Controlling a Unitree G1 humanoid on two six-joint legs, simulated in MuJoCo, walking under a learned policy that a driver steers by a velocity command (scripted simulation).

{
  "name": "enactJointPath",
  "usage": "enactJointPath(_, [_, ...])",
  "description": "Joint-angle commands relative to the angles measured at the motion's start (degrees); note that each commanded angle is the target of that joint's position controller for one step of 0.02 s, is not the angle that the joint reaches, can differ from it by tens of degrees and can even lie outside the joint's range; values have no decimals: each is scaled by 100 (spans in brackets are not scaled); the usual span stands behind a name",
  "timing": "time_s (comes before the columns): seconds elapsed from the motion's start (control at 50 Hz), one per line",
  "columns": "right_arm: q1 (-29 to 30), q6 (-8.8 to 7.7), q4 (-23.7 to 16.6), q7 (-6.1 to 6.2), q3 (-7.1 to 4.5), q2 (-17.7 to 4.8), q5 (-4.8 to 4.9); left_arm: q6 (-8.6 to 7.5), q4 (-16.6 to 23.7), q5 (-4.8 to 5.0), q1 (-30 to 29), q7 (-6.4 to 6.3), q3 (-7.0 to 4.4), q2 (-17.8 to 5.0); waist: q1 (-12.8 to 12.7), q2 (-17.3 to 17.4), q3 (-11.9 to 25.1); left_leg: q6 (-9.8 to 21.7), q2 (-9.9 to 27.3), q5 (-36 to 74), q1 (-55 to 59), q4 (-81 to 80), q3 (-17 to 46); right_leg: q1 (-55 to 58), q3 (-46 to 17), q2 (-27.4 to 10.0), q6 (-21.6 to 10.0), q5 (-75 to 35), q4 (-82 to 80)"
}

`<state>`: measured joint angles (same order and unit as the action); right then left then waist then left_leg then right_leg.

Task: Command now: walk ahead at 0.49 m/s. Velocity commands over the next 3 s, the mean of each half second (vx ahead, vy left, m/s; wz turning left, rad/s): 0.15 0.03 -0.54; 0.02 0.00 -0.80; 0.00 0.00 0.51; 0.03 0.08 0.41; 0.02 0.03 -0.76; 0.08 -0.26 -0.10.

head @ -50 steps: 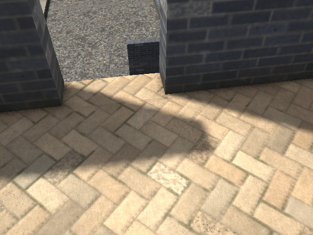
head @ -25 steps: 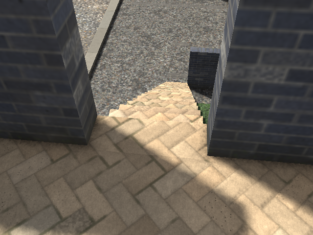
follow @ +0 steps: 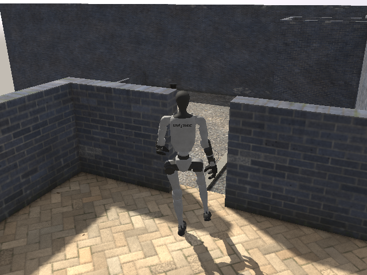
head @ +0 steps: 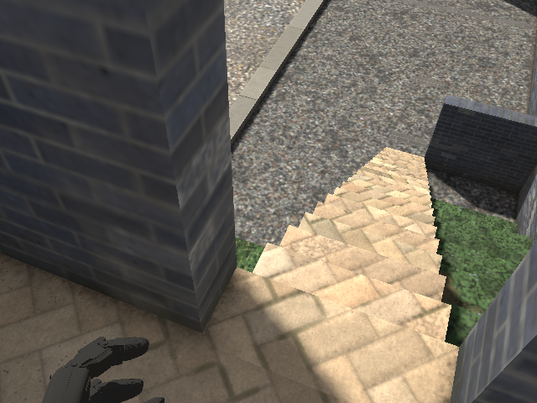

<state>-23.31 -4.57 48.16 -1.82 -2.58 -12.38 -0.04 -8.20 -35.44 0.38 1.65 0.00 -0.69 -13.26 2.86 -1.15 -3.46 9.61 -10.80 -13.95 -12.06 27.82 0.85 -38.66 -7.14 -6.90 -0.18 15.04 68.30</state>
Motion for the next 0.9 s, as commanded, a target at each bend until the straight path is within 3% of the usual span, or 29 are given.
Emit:
enactJointPath(0.02, [483,-199,-422,284,-180,-887,79,98,137,-117,216,-73,-80,-275,-266,63,49,-16,1154,4699,-1020,-1237,315,900,893,109,181,-1315,-1525])
enactJointPath(0.08, [-98,-80,-258,473,-168,-964,55,5,174,15,-450,66,-33,-184,298,60,374,-447,1205,4061,253,-1140,-99,718,1087,575,149,-3082,-3374])
enactJointPath(0.14, [-64,84,-244,606,-77,-833,-73,-56,233,14,-446,348,-142,-471,313,559,609,-592,1329,3583,953,-640,-257,681,1168,791,70,-3606,-4078])
enactJointPath(0.16, [-65,153,-183,653,-56,-779,-89,-99,105,-28,318,364,-233,-673,-43,907,768,-592,1030,3388,826,23,-505,1305,1373,1138,122,-3439,-4123])
enactJointPath(0.18, [36,212,-168,702,-49,-732,-219,-98,-63,-58,897,398,-407,-958,-286,772,1204,-737,1083,4189,753,873,-571,1971,1589,1449,103,-3436,-3940])
enactJointPath(0.2, [616,285,-417,726,-78,-897,-234,-109,-270,-73,1955,377,-497,-1057,-1022,763,1445,-955,1061,4329,47,2227,-627,3102,1353,1364,-9,-3353,-4190])
enactJointPath(0.22, [1172,340,-728,707,-56,-825,-362,-75,-507,-140,2958,307,-546,-1237,-1475,-309,1686,-1186,476,704,-1360,4499,-683,4468,193,496,-164,-4667,-4395])
enactJointPath(0.24, [86,434,-814,533,51,-295,-493,-57,-242,-414,2859,147,-560,-1685,-746,-1284,2516,-1400,-230,-2619,-3102,6923,273,6024,-2856,-964,-1012,-6478,-3984])
enactJointPath(0.26, [-481,467,-840,347,115,-705,-321,64,22,-385,2028,34,-680,-1953,-553,-999,3668,-1359,34,-1799,-3593,8328,1399,6639,-4220,-1669,-1850,-4670,-4295])
enactJointPath(0.28, [152,512,-1101,166,67,-1103,-258,311,299,-269,1280,-67,-585,-1555,-516,-177,3348,-1117,307,-1088,-3750,8117,1513,5684,-3977,-1317,-1924,-1828,-4612])
enactJointPath(0.3, [719,555,-1180,114,-4,-1186,-311,554,464,-215,893,-124,-447,-1177,-440,646,2267,-1025,452,-643,-3668,7385,1354,4150,-3287,-802,-1669,-217,-4985])
enactJointPath(0.32, [938,647,-1261,106,-24,-1094,-275,718,576,-149,576,-140,-327,-961,-162,850,1428,-1081,514,-540,-3308,6768,1197,2824,-2876,-383,-1448,324,-5223])
enactJointPath(0.36, [791,675,-1267,96,-100,-969,-134,898,804,-77,314,-175,-310,-950,190,331,554,-1122,595,-503,-2495,5592,969,1039,-2294,320,-1177,543,-5468])
enactJointPath(0.4, [721,533,-1136,213,-107,-744,-141,1015,930,-89,393,-247,-404,-1110,110,-3,576,-1252,545,-282,-2058,4339,718,723,-1806,716,-1147,-467,-5288])
enactJointPath(0.44, [1020,502,-1170,362,-50,-514,-124,1171,884,-67,705,-291,-511,-1221,-93,-258,1059,-1433,558,-193,-1979,3619,692,1357,-1880,633,-1183,-1335,-5029])
enactJointPath(0.48, [1067,512,-1206,390,-87,-528,39,1154,896,71,874,-267,-560,-1196,-180,-551,1282,-1455,613,-131,-1979,3288,824,1944,-2221,583,-1164,-542,-4943])
enactJointPath(0.5, [1054,573,-1200,441,-114,-633,23,1145,918,159,862,-266,-554,-1133,-226,-729,1235,-1467,609,-84,-1963,3148,826,1986,-2265,630,-1056,19,-5054])
enactJointPath(0.54, [1274,591,-1233,481,-225,-778,8,1155,940,179,808,-219,-599,-1184,-337,-971,1083,-1396,668,-171,-2046,2742,960,2216,-2625,587,-938,752,-5057])
enactJointPath(0.6, [1269,445,-1197,396,-242,-722,89,1223,971,161,765,-216,-622,-1131,-402,-1305,1106,-1270,570,-372,-1340,1600,811,2241,-2819,682,-801,1331,-5225])
enactJointPath(0.64, [1269,376,-1150,329,-402,-942,195,1214,1032,183,665,-162,-683,-1196,-347,-1432,819,-1115,601,-543,-975,553,858,2368,-3077,790,-745,1675,-5064])
enactJointPath(0.66, [1026,359,-1092,346,-456,-1030,190,1176,1055,303,632,-154,-712,-1217,-195,-990,925,-901,694,-325,-611,-390,896,2333,-2983,960,-588,1994,-4794])
enactJointPath(0.68, [894,361,-1103,352,-528,-1266,171,1165,991,339,923,-159,-668,-1084,-281,-305,1370,-504,1603,-243,122,-831,1610,2103,-2536,1260,-384,2555,-3803])
enactJointPath(0.7, [1199,420,-1244,317,-564,-1631,1,1137,1010,374,1064,-139,-669,-895,-577,1411,1278,225,2786,120,308,-1160,2930,1028,-940,2191,-116,2259,-1953])
enactJointPath(0.72, [1694,397,-1483,305,-508,-1368,-142,991,965,248,1072,-74,-772,-1325,-698,1937,935,561,3080,508,-123,-1265,3495,276,-688,1777,133,1852,-416])
enactJointPath(0.74, [2299,404,-1741,371,-391,-917,-99,977,739,228,1192,-43,-826,-1573,-768,1322,704,301,2764,685,-289,-1002,2528,252,-552,1451,210,1339,287])
enactJointPath(0.78, [2346,485,-1897,504,-254,-705,30,1085,479,203,1450,-32,-676,-1168,-594,559,455,38,2185,705,-304,-716,1533,17,-270,1291,393,663,1401])
enactJointPath(0.82, [2148,566,-1938,542,-218,-818,-81,1130,600,144,1160,22,-546,-1037,-434,485,164,174,2077,1333,-214,-635,1006,-401,138,1069,522,296,1365])
enactJointPath(0.88, [1398,724,-1807,521,-285,-1145,-194,1128,721,188,701,-36,-495,-892,-71,874,458,447,2255,2365,559,-533,965,-320,394,811,796,534,337])
enactJointPath(0.9, [1272,733,-1748,482,-321,-1246,-134,1165,726,146,686,-37,-426,-780,-26,935,650,487,2410,2664,856,-507,970,-191,456,744,801,801,16])
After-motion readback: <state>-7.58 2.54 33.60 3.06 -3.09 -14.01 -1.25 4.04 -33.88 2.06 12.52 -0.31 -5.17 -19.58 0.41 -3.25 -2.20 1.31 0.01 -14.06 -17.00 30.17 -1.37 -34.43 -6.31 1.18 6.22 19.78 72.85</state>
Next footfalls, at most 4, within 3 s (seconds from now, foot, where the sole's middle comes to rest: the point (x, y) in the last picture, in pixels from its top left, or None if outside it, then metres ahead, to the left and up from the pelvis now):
0.22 right None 0.40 -0.12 -0.77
0.68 left None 0.41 0.09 -0.77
1.10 right None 0.18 -0.05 -0.77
1.50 left None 0.37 0.15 -0.77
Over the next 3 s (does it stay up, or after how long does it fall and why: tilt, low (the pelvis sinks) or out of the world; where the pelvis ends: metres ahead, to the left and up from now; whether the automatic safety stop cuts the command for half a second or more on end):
stays up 0.24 -0.02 0.01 its command is cut before an obstacle after 1.7 s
